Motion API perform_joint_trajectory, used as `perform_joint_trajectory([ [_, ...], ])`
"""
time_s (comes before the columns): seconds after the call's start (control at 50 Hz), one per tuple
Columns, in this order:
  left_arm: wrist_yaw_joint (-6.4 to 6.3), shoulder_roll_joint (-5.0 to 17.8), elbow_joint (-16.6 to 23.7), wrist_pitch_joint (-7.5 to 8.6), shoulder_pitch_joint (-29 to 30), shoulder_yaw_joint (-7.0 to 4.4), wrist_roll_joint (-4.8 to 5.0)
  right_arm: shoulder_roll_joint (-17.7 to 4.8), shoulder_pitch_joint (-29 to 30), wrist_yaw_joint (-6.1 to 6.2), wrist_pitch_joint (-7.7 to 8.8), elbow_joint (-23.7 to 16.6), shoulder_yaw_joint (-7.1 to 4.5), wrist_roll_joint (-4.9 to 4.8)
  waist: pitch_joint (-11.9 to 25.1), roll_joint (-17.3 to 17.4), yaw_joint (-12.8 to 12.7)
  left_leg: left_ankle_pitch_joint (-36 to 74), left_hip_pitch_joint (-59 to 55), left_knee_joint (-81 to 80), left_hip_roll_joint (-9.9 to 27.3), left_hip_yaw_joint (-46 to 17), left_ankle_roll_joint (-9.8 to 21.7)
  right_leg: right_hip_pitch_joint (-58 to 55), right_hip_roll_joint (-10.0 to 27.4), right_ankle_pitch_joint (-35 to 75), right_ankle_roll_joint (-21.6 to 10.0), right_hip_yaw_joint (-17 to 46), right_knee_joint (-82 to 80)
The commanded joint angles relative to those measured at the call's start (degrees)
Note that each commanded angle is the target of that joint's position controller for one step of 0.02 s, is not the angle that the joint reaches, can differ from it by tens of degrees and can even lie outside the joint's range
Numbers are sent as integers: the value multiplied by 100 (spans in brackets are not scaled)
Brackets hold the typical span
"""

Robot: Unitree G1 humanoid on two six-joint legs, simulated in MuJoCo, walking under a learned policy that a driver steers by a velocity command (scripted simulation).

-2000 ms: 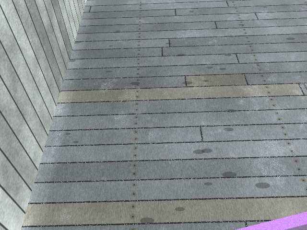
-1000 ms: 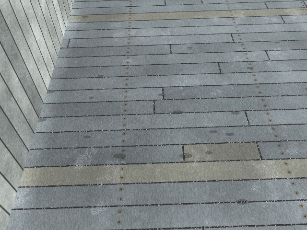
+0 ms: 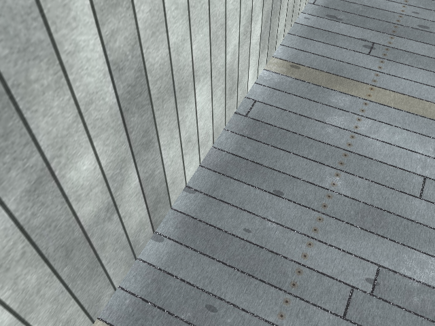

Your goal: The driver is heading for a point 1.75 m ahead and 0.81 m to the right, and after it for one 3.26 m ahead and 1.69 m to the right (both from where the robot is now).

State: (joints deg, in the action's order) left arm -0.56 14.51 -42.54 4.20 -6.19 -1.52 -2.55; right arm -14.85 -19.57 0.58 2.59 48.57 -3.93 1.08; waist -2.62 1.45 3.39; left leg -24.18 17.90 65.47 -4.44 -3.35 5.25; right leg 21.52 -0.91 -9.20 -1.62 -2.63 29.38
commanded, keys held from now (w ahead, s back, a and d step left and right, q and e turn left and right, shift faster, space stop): w+e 1.00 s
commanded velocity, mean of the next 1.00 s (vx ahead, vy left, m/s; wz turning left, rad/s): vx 0.46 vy -0.10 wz -0.34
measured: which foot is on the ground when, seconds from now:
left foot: up 0.00-0.30, down 0.32-0.88, up 0.90-1.00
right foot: down 0.00-0.32, up 0.34-0.84, down 0.86-1.00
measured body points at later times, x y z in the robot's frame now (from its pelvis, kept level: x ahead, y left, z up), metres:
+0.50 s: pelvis +0.21 +0.02 +0.01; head +0.24 +0.07 +0.46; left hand +0.30 +0.29 -0.14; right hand +0.28 -0.27 -0.07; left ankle +0.25 +0.13 -0.73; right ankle +0.16 -0.13 -0.63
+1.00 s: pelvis +0.38 -0.15 +0.00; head +0.41 -0.18 +0.45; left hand +0.61 +0.05 -0.10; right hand +0.35 -0.45 -0.12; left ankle +0.37 +0.05 -0.63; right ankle +0.39 -0.22 -0.73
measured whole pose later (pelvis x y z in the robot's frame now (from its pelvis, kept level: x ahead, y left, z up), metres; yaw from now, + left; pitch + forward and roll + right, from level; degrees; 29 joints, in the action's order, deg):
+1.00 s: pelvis +0.38 -0.15 +0.00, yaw -24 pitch +0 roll +0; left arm 2.2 16.8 -43.2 0.7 -11.6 -3.2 -1.2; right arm -17.3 -13.4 0.4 1.5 44.0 -2.8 1.9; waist -4.7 2.1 1.9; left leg -19.8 23.9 69.6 9.2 -0.2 -0.6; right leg 17.2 -6.0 -12.1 -5.1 -0.7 29.2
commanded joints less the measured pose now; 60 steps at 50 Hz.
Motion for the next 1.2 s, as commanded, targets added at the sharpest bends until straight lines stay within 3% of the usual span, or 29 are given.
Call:
perform_joint_trajectory([
  [0.02, -7, 422, -85, 80, -835, -141, 150, -207, -281, -108, -118, -340, 1, 189, 307, -762, -218, 229, 1269, 56, 651, -202, -143, -1223, 1493, 493, -868, 1679, -1707],
  [0.1, 47, 584, -367, 179, -1057, -156, 245, -169, 279, -154, -45, -508, 85, 209, 257, -812, -145, 821, 1497, -970, 826, 80, -322, -1225, 1410, 750, -1177, 1369, -2166],
  [0.16, 85, 650, -372, 69, -1002, -204, 296, 13, 1045, -163, 38, -731, 229, 208, 99, -729, -292, 1458, 1137, -2201, 886, 420, -506, -868, 1059, 694, -1125, 940, -2343],
  [0.2, 149, 760, -453, -12, -1324, -265, 307, -88, 1289, -142, 71, -818, 242, 139, 165, -469, -422, 1731, 798, -2651, 770, 546, -586, -878, 998, 895, -1033, 853, -2165],
  [0.26, 195, 878, -493, -52, -1494, -335, 285, -241, 1241, -70, 220, -831, 206, 122, 248, -560, -411, 1525, 287, -3113, 743, 487, -557, -918, 1040, 504, -908, 1092, -1731],
  [0.3, 226, 759, -407, -126, -1314, -312, 223, -283, 563, -60, 304, -597, 182, 155, 508, -171, -81, 1496, -846, -3910, 552, 549, -536, -630, 769, 221, -650, 1113, -820],
  [0.32, 256, 462, -401, -46, -1390, -221, 289, -774, -156, 54, 342, -508, -27, 177, 750, 455, 225, 847, -1904, -4396, 1334, -366, -382, 19, 354, -82, -442, 746, 451],
  [0.34, 340, 385, -207, -168, -1688, -234, 360, -2098, -928, 321, 246, -560, -396, 204, 1114, 1068, 388, 1707, -2873, -4651, 3541, -2809, -266, 1255, -489, -2208, 16, -55, 2395],
  [0.36, 322, 821, -268, -309, -1871, -384, 253, -1997, -1016, 401, 137, -568, -401, 26, 1736, 591, 327, 3148, -2921, -4458, 3808, -3500, 97, 1457, -276, -2422, -89, 810, 3304],
  [0.4, 360, 648, -336, -460, -1610, -383, 168, -1107, -204, 351, 115, -679, -179, -9, 850, 584, -111, 3174, -1966, -4380, 3101, -1937, -33, 1563, 125, -1668, -41, 804, 3762],
  [0.44, 447, 543, -326, -607, -1285, -383, 104, -600, 305, 304, 125, -774, -28, -8, 345, 1047, -307, 2101, -1157, -4857, 2455, -909, -94, 1360, 322, -1002, 70, 550, 3783],
  [0.46, 493, 481, -311, -692, -1193, -361, 78, -585, 277, 282, 150, -752, -18, -23, 225, 1087, -326, 2011, -964, -5026, 2376, -664, -63, 1310, 293, -771, 123, 483, 3917],
  [0.48, 520, 490, -197, -785, -1023, -354, 39, -853, 97, 305, 248, -646, -111, -10, 45, 970, -352, 1729, -800, -5249, 2419, -517, 58, 1306, 329, -552, 158, 500, 3986],
  [0.54, 550, 572, -54, -868, -547, -362, 91, -979, -68, 279, 389, -569, -155, 29, -65, 743, -295, 1729, -1011, -5420, 2403, -100, 58, 1688, 406, 29, 288, 503, 3793],
  [0.66, 697, 466, 351, -811, 334, -283, 157, -1244, -376, 297, 267, -487, -256, 47, -222, 890, -100, 1561, -1374, -5615, 2414, 682, 103, 1563, 482, 532, 424, 271, 2166],
  [0.68, 746, 473, 446, -751, 534, -266, 134, -1289, -526, 338, 189, -447, -268, -14, -197, 877, 1, 1320, -1525, -5702, 2478, 651, 113, 1467, 446, 368, 359, 162, 1945],
  [0.74, 832, 589, 640, -690, 865, -282, 127, -1519, -389, 298, 92, -457, -357, 5, -439, 989, 15, 1338, -1673, -5677, 2586, 951, -10, 1170, 433, -76, 151, -51, 1322],
  [0.78, 802, 610, 778, -682, 1004, -238, -24, -1571, -342, 277, 106, -385, -380, -64, -548, 998, -1, 1751, -1741, -5591, 2691, 1133, -95, 921, 389, -521, -106, -128, 838],
  [0.82, 732, 683, 724, -657, 656, -267, -66, -1635, -217, 215, 9, -344, -361, -52, -229, 882, -151, 2881, -1883, -4797, 2642, 1454, -107, 391, 164, -978, -326, -336, 392],
  [0.84, 656, 657, 528, -616, -26, -298, -109, -1491, -176, 130, -47, -334, -290, -111, 151, 663, -496, 4012, -1833, -3700, 2596, 1623, -119, -342, -152, -864, -524, -504, 108],
  [0.86, 518, 784, 108, -533, -1109, -397, -126, -1343, -325, 34, -40, -341, -238, -178, 864, 152, -936, 3986, -1253, -2187, 2292, 1847, -282, -1760, -500, -662, -706, -485, -122],
  [0.88, 430, 1486, -45, -424, -1600, -596, -144, -865, -288, -45, -45, -700, -82, -23, 1151, -1252, -1054, 854, 703, -331, 1738, 1795, -554, -3058, 506, -1830, -951, 1185, -674],
  [0.9, 348, 2347, 163, -415, -1715, -729, 163, -711, 337, -69, -40, -1277, -19, 193, 1576, -2427, -1021, -1492, 2550, 1185, 691, 964, -731, -3654, 1580, -3067, -1443, 4200, -1691],
  [0.92, 319, 1974, 141, -396, -1590, -664, 172, -1040, 732, -41, -66, -1191, -77, 183, 1205, -1178, -1034, -802, 2976, 1559, 955, 170, -578, -3507, 1772, -2505, -1383, 4209, -1909],
  [0.96, 186, 1321, 105, -292, -1191, -500, 139, -944, 460, 0, 21, -840, -43, 11, 305, -366, -471, 544, 2311, 831, 1422, 65, -446, -2278, 1306, -75, -977, 2693, -1451],
  [1.0, 154, 1022, 211, -175, -875, -391, 184, -926, 291, -15, -88, -663, -28, 140, 422, -572, -214, 978, 1639, 362, 1458, 39, -555, -1804, 911, 1153, -783, 2157, -1467],
  [1.02, 181, 940, 256, -58, -950, -346, 164, -889, 302, -21, -172, -584, -34, 146, 448, -378, -233, 1105, 1594, 305, 1292, 38, -627, -1776, 1047, 1777, -725, 2356, -1481],
  [1.08, 144, 1186, -29, 61, -1362, -423, 313, -680, 676, -88, -290, -710, 0, 177, 303, -447, -199, 1311, 1800, -322, 1070, 162, -794, -1756, 916, 2573, -664, 2150, -1480],
  [1.2, 23, 795, -390, -79, -2325, -282, 310, -519, 1923, -291, -157, -970, 86, 171, 2, -572, -698, 2161, 2637, -1667, 785, 417, -720, -2447, 751, 2895, -676, 2030, -1678],
])
Keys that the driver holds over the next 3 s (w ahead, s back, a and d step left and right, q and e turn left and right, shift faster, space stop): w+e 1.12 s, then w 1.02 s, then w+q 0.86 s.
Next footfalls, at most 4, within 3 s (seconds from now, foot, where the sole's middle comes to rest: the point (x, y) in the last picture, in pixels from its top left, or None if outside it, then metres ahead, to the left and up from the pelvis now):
0.32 left None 0.29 0.13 -0.77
0.86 right None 0.43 -0.23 -0.77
1.44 left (309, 220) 0.80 -0.32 -0.77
1.92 right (392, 189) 0.90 -0.65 -0.77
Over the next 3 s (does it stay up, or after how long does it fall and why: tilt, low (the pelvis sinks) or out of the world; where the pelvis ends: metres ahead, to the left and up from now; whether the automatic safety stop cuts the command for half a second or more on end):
stays up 1.35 -0.80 -0.01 its command is cut before an obstacle after 0.3 s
